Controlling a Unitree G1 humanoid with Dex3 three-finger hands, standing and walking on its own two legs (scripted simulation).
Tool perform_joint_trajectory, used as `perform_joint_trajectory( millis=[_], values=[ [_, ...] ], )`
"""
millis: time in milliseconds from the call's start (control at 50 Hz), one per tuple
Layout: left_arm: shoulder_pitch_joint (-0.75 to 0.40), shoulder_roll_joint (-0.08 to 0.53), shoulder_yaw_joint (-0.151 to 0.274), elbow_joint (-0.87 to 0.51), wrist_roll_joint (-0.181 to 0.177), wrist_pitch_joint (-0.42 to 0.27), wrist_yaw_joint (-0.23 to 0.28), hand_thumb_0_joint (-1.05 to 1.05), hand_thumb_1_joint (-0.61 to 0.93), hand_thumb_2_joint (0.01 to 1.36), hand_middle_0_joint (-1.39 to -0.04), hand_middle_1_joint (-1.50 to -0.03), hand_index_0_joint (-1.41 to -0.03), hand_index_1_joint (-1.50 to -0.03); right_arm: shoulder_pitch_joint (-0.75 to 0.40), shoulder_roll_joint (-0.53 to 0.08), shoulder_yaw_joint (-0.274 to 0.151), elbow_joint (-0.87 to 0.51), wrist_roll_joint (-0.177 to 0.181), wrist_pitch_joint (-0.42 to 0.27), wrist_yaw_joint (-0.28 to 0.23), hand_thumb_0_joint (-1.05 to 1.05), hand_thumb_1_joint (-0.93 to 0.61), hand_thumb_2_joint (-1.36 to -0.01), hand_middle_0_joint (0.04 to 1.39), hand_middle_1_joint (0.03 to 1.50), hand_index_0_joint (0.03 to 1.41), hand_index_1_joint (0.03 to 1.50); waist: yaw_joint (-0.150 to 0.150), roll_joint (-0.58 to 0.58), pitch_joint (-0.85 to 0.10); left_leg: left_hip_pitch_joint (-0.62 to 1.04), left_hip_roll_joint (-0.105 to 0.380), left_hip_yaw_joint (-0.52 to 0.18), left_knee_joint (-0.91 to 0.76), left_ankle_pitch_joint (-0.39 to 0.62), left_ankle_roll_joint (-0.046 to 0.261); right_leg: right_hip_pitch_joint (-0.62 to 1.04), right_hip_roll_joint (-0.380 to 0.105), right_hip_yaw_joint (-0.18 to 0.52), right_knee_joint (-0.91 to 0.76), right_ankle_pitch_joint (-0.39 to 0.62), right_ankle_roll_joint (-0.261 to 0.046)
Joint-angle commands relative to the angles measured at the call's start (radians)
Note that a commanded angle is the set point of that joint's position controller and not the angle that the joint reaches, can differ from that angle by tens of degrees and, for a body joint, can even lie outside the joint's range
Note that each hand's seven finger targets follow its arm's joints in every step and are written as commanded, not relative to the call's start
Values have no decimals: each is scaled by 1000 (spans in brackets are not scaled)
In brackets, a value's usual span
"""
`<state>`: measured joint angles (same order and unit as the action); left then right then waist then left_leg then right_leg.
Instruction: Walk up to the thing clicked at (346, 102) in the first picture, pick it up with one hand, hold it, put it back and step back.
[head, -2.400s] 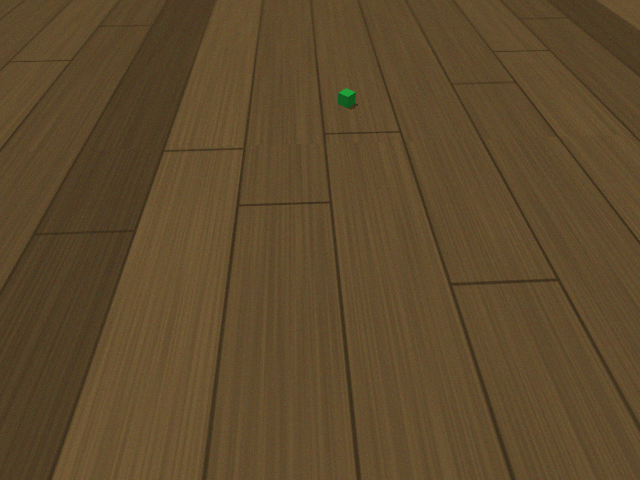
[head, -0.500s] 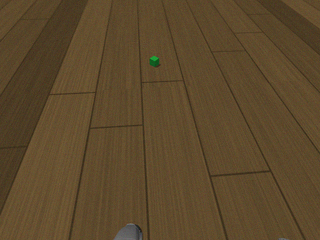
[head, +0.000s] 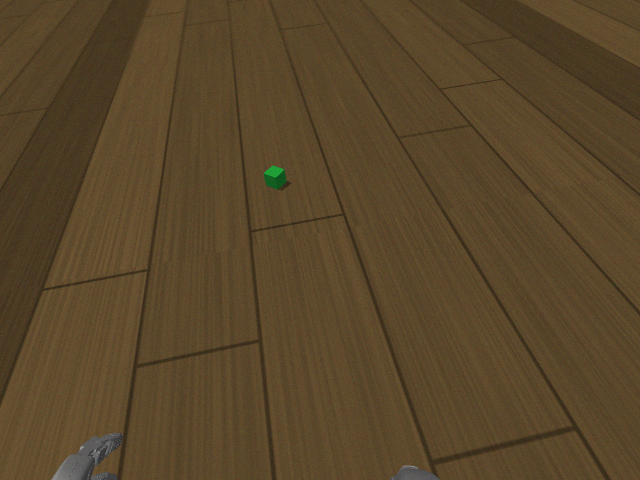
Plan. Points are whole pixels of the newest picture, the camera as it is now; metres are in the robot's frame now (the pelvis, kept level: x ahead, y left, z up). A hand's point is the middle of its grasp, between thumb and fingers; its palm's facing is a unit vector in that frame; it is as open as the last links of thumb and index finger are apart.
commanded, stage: walk up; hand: left
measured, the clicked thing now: (275, 177) +1.56 +0.30 -0.70
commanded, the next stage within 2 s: none
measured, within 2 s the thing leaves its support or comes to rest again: neither
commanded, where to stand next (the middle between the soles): +1.20 +0.08 m, yaw -1 degrees
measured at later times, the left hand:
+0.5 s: hand (136, 408) +0.26 +0.32 -0.14, palm faces +0.03 -0.93 -0.36, open 7.4 cm
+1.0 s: hand (210, 228) +0.61 +0.26 -0.09, palm faces -0.04 -0.92 -0.39, open 7.4 cm
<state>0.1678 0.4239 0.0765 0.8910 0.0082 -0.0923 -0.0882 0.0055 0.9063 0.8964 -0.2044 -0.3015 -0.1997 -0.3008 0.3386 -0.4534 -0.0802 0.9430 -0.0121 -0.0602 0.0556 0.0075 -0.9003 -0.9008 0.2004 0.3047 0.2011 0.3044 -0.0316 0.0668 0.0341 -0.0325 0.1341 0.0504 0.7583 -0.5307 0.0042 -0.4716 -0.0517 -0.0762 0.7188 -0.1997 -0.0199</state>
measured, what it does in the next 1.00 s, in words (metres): walks ahead: left foot, then right foot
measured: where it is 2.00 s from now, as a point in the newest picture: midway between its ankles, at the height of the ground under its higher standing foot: (326, 301)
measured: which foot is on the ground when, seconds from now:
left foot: up 0.00-0.42, down 0.44-0.94, up 0.96-1.00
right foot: down 0.00-0.48, up 0.50-0.88, down 0.90-1.00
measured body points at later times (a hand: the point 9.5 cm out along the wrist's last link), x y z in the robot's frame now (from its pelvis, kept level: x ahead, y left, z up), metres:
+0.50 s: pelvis +0.26 +0.03 +0.01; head +0.28 +0.06 +0.46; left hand +0.26 +0.37 -0.11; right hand +0.40 -0.28 -0.07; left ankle +0.34 +0.15 -0.71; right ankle +0.12 -0.11 -0.67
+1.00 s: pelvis +0.49 +0.00 +0.02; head +0.51 -0.03 +0.47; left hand +0.61 +0.31 -0.07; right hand +0.50 -0.32 -0.12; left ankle +0.37 +0.14 -0.65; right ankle +0.58 -0.10 -0.71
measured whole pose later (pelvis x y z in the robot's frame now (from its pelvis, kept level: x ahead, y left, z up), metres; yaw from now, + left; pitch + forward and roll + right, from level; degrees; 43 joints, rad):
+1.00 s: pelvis +0.49 +0.00 +0.02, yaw +0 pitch -3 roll +2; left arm 0.16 0.37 0.05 0.88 0.00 -0.09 -0.06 0.01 0.91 0.90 -0.21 -0.30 -0.20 -0.30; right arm 0.35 -0.41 -0.06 0.90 -0.01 -0.04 0.04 0.01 -0.90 -0.90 0.20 0.30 0.20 0.30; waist -0.03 0.04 0.11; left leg -0.18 0.03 0.03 0.97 -0.49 0.04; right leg -0.37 -0.04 -0.08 0.63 -0.20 -0.05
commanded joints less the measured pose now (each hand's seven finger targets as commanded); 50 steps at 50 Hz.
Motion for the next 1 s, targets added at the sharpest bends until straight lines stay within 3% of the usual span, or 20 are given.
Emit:
perform_joint_trajectory(
  millis=[0, 60, 100, 200, 320, 400, 420, 440, 460, 480, 520, 560, 680, 820, 880, 900, 920, 940, 960, 980],
  values=[
    [234, 404, 99, -18, -28, -18, 46, 0, 900, 900, -200, -300, -200, -300, -26, -200, -32, -121, 7, -39, -22, 0, -900, -900, 200, 300, 200, 300, 143, -339, -125, -666, -111, -92, 591, 21, 29, 616, -419, 880, -538, -322, -224],
    [116, 294, 64, -34, -26, -32, 64, 0, 900, 900, -200, -300, -200, -300, -78, -171, -26, -90, 33, -28, -14, 0, -900, -900, 200, 300, 200, 300, 67, -203, -15, -561, -57, -163, 466, 241, 52, 386, -239, 415, -456, 54, -119],
    [81, 241, 48, -35, -21, -38, 62, 0, 900, 900, -200, -300, -200, -300, -31, -153, -27, -78, 23, -11, -2, 0, -900, -900, 200, 300, 200, 300, 28, -212, 2, -479, -52, -141, 365, 293, 49, 283, -166, 248, -471, 90, -108],
    [107, 256, 50, -64, -12, -56, 59, 0, 900, 900, -200, -300, -200, -300, -147, -140, -36, -127, 1, 7, 27, 0, -900, -900, 200, 300, 200, 300, 45, -145, 47, -529, -43, -111, 96, 352, -16, 273, -204, 174, -560, -39, -188],
    [148, 280, 57, -51, -3, -46, 55, 0, 900, 900, -200, -300, -200, -300, -276, -122, -39, -158, -6, -10, 50, 0, -900, -900, 200, 300, 200, 300, 78, -150, 33, -368, -17, -47, -165, 472, 12, 287, -217, 115, -492, -26, -155],
    [123, 280, 52, -55, -2, -30, 66, 0, 900, 900, -200, -300, -200, -300, -83, -166, -65, -94, -18, -17, 37, 0, -900, -900, 200, 300, 200, 300, -19, -37, -61, -116, -78, 1, -237, 395, 61, 301, -177, 61, -194, 222, -117],
    [163, 228, 34, -61, -5, -22, 69, 0, 900, 900, -200, -300, -200, -300, 61, -215, -84, -58, -38, -26, 24, 0, -900, -900, 200, 300, 200, 300, -80, 74, -147, 96, -60, -61, -267, 295, 114, 191, -114, 21, 98, 238, -80],
    [229, 139, 3, -68, -13, -17, 67, 0, 900, 900, -200, -300, -200, -300, 129, -293, -109, -57, -46, -34, 6, 0, -900, -900, 200, 300, 200, 300, -87, 292, -197, 260, 138, -363, -331, 165, 166, -40, 1, -4, 357, -115, -40],
    [252, 180, 16, -62, -27, -12, 74, 0, 900, 900, -200, -300, -200, -300, 91, -327, -111, -90, -20, -38, 1, 0, -900, -900, 200, 300, 200, 300, -64, 263, -186, 332, 276, -710, -454, 136, 249, -234, 105, 34, 468, -337, -31],
    [182, 244, 17, -44, -14, -9, 86, 0, 900, 900, -200, -300, -200, -300, 60, -308, -115, -94, 7, -35, 0, 0, -900, -900, 200, 300, 200, 300, -67, 162, -146, 268, 303, -724, -462, 162, 296, -264, 25, 116, 532, -320, -47],
    [135, 232, 9, -37, -23, -16, 73, 0, 900, 900, -200, -300, -200, -300, -24, -236, -75, -120, 21, -37, -16, 0, -900, -900, 200, 300, 200, 300, -21, 6, -39, 34, 200, -403, -455, 499, 207, -151, -15, 203, 495, -179, -35],
    [187, 200, 9, -18, -36, -5, 56, 0, 900, 900, -200, -300, -200, -300, -50, -193, -50, -120, 29, -49, -21, 0, -900, -900, 200, 300, 200, 300, 24, 35, -16, -41, 124, -215, -457, 687, 140, -72, -39, 177, 388, -102, -20],
    [61, 169, 10, -65, -13, 18, 24, 0, 900, 900, -200, -300, -200, -300, -59, -197, -48, -146, 16, -63, -20, 0, -900, -900, 200, 300, 200, 300, 17, 75, 75, -126, 103, -99, -536, 627, 214, -79, -69, 79, 125, -3, 27],
    [-8, 152, 26, -60, -7, 9, 17, 0, 900, 900, -200, -300, -200, -300, -37, -211, -55, -157, 11, -45, -20, 0, -900, -900, 200, 300, 200, 300, 15, 51, 5, -108, 106, -78, -420, 577, 176, 159, -35, 32, -142, 132, -11],
    [143, 209, 53, -13, -3, -5, 35, 0, 900, 900, -200, -300, -200, -300, -26, -171, -40, -171, 7, -38, -24, 0, -900, -900, 200, 300, 200, 300, 104, -106, -97, -197, 32, -26, -95, 576, 131, 460, 1, 36, -223, 32, -44],
    [237, 268, 75, -1, 4, -15, 47, 0, 900, 900, -200, -300, -200, -300, 42, -114, -17, -173, 7, -39, -20, 0, -900, -900, 200, 300, 200, 300, 136, -273, -177, -317, -51, 37, 164, 439, 97, 614, -112, 194, -297, -98, -74],
    [271, 341, 88, -13, 3, -20, 56, 0, 900, 900, -200, -300, -200, -300, 91, -86, -4, -178, 12, -35, -16, 0, -900, -900, 200, 300, 200, 300, 130, -384, -207, -528, -161, 11, 346, 25, 56, 734, -368, 622, -395, -161, -157],
    [234, 350, 85, -9, -14, -12, 59, 0, 900, 900, -200, -300, -200, -300, 54, -196, -29, -148, 8, -22, -29, 0, -900, -900, 200, 300, 200, 300, 138, -302, -167, -598, -133, -49, 427, -7, 56, 686, -414, 757, -441, -223, -236],
    [206, 323, 78, -27, -21, -8, 62, 0, 900, 900, -200, -300, -200, -300, 14, -215, -34, -134, 6, -19, -34, 0, -900, -900, 200, 300, 200, 300, 130, -234, -98, -591, -104, -101, 462, 42, 50, 580, -387, 706, -469, -214, -234],
    [169, 292, 65, -34, -25, -9, 67, 0, 900, 900, -200, -300, -200, -300, -4, -194, -33, -117, 17, -16, -34, 0, -900, -900, 200, 300, 200, 300, 107, -178, -41, -556, -89, -160, 448, 115, 49, 480, -333, 565, -477, -119, -177]
  ],
)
